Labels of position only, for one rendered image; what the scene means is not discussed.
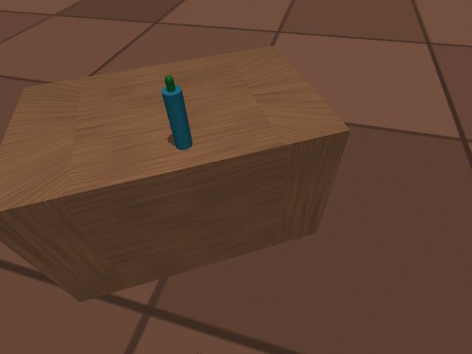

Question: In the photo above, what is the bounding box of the bottle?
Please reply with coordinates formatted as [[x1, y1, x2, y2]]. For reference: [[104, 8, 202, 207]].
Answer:
[[162, 75, 192, 150]]

